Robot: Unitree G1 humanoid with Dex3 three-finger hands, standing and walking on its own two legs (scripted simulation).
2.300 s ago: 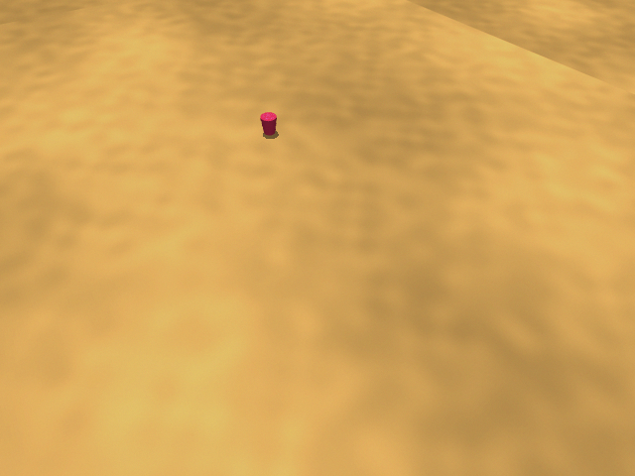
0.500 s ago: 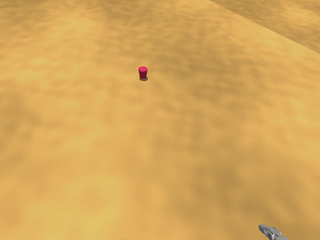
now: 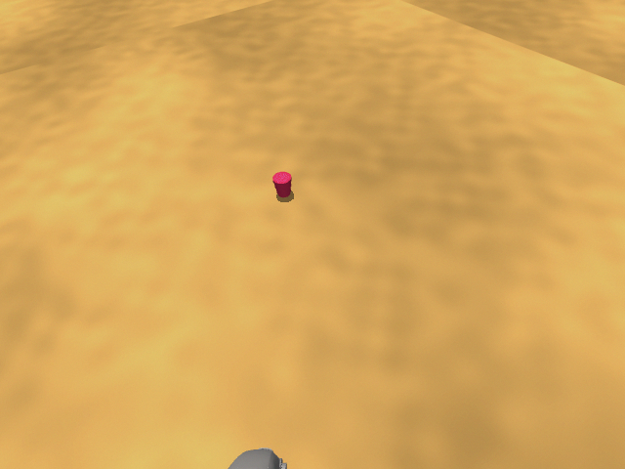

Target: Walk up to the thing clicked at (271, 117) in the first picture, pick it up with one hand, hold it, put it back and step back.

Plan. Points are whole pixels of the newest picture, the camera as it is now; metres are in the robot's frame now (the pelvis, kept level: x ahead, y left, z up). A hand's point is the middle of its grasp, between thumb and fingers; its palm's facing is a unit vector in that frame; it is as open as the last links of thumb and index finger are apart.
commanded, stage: walk up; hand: left
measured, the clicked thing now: (283, 185) +1.41 +0.25 -0.73
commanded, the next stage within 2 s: none
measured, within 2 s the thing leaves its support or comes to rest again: neither
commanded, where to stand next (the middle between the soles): +1.03 +0.02 m, yaw -1 degrees
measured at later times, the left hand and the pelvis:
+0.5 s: hand (157, 350) +0.33 +0.30 -0.14, palm faces -0.08 -0.94 -0.33, open 7.4 cm; pelvis +0.25 +0.03 +0.00, yaw -1 degrees
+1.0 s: hand (196, 264) +0.51 +0.28 -0.14, palm faces +0.00 -0.93 -0.37, open 7.4 cm; pelvis +0.47 +0.00 +0.00, yaw +0 degrees
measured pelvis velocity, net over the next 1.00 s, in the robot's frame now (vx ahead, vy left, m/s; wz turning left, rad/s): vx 0.47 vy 0.00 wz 0.00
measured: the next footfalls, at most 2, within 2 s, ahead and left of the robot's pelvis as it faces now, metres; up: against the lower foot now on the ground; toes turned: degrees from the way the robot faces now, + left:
left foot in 0.20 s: +0.28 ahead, +0.14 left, +0.00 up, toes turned +6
right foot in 0.64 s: +0.48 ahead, -0.13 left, +0.00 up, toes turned -6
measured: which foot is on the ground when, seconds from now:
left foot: up 0.00-0.18, down 0.20-0.66, up 0.68-1.00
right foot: down 0.00-0.22, up 0.24-0.62, down 0.64-1.00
